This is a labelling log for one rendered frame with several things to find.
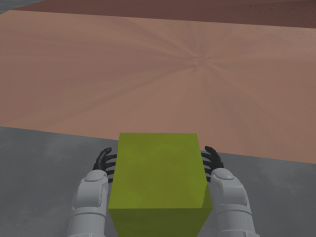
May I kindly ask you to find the left robot hand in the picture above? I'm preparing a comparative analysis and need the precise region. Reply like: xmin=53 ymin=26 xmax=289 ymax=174
xmin=92 ymin=147 xmax=117 ymax=183

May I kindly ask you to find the right robot hand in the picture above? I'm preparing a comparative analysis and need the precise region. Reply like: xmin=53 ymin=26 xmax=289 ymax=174
xmin=201 ymin=146 xmax=224 ymax=182

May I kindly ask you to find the robot left forearm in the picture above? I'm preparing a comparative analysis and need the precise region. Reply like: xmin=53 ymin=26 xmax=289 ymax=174
xmin=66 ymin=169 xmax=109 ymax=237

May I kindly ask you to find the robot right forearm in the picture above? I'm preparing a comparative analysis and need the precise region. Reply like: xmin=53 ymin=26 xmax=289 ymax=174
xmin=210 ymin=168 xmax=260 ymax=237

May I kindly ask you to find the carton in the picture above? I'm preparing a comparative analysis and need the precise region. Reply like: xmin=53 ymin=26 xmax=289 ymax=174
xmin=108 ymin=132 xmax=213 ymax=237

